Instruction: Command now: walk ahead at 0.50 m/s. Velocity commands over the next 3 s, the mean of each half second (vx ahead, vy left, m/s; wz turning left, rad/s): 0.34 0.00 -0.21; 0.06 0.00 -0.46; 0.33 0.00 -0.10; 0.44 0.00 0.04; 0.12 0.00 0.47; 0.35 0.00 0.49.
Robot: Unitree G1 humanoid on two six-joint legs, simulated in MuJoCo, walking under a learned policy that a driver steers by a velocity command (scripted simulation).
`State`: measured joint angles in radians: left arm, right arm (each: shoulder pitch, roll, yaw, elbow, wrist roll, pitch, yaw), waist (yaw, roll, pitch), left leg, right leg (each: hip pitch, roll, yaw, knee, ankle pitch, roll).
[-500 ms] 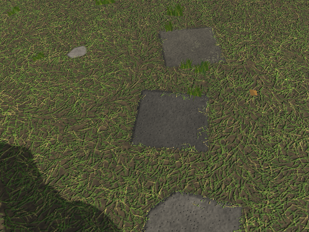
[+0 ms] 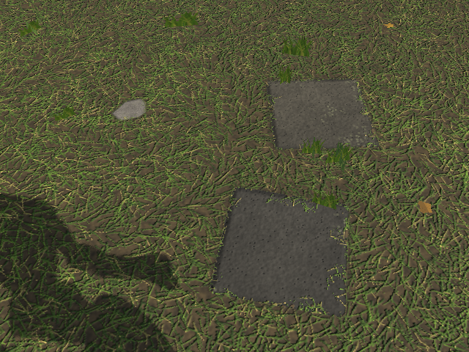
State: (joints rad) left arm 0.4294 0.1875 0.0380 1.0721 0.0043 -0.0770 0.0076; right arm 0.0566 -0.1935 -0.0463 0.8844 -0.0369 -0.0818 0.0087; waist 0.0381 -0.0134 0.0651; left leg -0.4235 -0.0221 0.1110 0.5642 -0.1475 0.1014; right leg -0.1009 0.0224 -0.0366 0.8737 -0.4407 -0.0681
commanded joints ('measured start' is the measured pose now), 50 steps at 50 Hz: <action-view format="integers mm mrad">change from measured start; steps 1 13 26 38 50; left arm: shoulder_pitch -37 -250 -137 -176 -190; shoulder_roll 117 29 208 211 196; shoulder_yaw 28 6 72 78 70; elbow -92 -159 -206 -258 -261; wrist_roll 5 14 -17 11 13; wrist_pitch -15 38 49 90 121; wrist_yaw -6 -29 -2 4 2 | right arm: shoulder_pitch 238 328 331 132 287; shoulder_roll -154 -90 -96 -120 -111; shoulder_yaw -46 -4 -23 -35 -13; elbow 40 115 23 -89 -80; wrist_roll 23 20 17 8 28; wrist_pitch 11 -33 44 125 92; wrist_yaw -1 -20 -49 -51 -52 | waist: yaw -96 -21 4 -12 -62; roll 56 81 -27 -90 -98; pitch -131 12 -255 -129 -141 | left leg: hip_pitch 500 273 -130 -133 284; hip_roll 372 180 22 41 -41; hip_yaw -546 -12 -138 -171 -103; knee -323 -371 863 425 -123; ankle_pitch -131 651 -409 -206 -234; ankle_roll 192 38 -107 -155 -45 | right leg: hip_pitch -542 -432 93 -132 -236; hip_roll -49 -76 -379 -143 -106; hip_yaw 88 -11 462 435 498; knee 440 -69 -483 -641 -629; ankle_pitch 67 388 1023 167 -42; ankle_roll -30 32 -380 -145 -100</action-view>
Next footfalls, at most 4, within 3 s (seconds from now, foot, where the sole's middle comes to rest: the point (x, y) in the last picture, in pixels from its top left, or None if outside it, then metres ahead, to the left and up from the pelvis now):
0.46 right None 0.35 -0.08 -0.76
1.04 left None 0.33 0.10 -0.76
1.50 right None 0.44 -0.19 -0.76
2.00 left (302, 241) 0.80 -0.17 -0.76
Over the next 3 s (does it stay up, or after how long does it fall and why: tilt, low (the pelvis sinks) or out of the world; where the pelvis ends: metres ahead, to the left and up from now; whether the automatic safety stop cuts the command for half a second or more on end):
stays up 0.85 -0.21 0.01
